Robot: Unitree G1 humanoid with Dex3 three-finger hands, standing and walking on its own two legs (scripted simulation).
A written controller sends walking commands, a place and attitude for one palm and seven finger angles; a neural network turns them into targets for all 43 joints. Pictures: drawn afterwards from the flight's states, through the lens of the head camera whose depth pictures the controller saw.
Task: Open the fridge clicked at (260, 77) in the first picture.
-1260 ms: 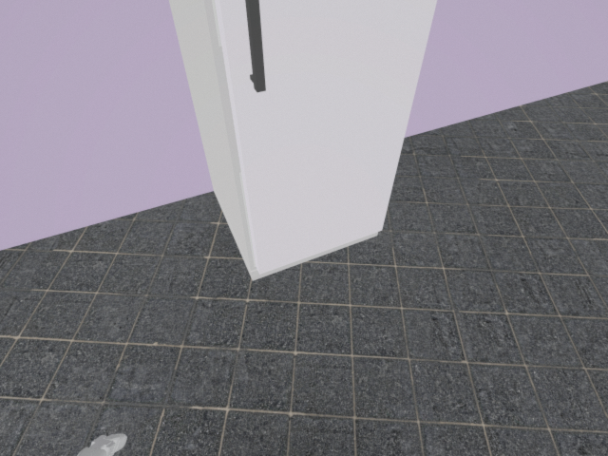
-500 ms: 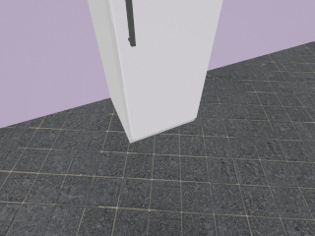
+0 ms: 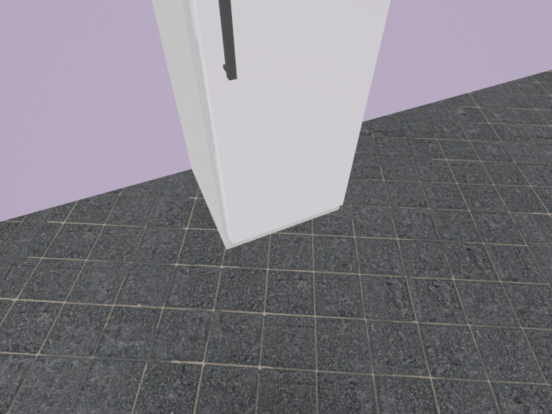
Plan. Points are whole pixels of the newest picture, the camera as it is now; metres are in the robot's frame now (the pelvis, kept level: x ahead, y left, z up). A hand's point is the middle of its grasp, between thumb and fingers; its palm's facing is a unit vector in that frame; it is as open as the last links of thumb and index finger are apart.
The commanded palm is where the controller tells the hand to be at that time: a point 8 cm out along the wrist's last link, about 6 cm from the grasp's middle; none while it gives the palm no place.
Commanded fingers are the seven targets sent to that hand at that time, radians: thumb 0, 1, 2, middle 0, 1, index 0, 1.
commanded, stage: look at it before walking up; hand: left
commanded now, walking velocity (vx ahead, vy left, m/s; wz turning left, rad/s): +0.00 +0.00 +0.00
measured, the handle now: (222, 11) +0.87 +0.17 +0.21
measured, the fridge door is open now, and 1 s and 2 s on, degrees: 0 0 0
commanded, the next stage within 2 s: walk to a spot facing it in 0.18 s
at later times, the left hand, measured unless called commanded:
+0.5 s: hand out of the picture +0.08 +0.23 -0.17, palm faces -0.08 -0.94 -0.32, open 7.4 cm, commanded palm none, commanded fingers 0.00 0.90 0.90 -0.20 -0.30 -0.20 -0.30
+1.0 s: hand out of the picture +0.08 +0.16 -0.17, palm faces -0.27 -0.93 -0.26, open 7.4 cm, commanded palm none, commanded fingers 0.00 0.90 0.90 -0.20 -0.30 -0.20 -0.30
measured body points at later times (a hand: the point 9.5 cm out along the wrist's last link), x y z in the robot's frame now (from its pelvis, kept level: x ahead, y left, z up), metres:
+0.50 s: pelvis +0.00 +0.00 -0.01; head +0.02 +0.00 +0.44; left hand +0.08 +0.28 -0.14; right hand +0.08 -0.28 -0.14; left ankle +0.01 +0.13 -0.75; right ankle +0.01 -0.11 -0.75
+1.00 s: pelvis -0.02 -0.02 -0.01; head +0.02 -0.05 +0.44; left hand +0.09 +0.21 -0.15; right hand +0.00 -0.30 -0.15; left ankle +0.01 +0.15 -0.68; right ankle -0.01 -0.10 -0.75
